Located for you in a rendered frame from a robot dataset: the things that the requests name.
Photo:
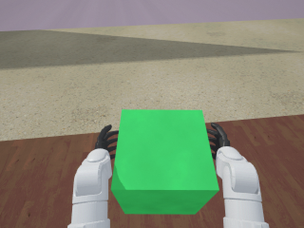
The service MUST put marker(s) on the robot right forearm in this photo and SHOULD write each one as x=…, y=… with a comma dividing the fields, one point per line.
x=241, y=190

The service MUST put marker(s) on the robot left forearm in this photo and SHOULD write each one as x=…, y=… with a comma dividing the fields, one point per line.
x=90, y=191

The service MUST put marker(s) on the robot right hand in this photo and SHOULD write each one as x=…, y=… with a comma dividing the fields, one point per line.
x=221, y=139

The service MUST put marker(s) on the carton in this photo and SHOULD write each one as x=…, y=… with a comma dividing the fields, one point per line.
x=163, y=162

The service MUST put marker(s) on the robot left hand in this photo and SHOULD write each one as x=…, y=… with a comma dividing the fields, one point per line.
x=103, y=142

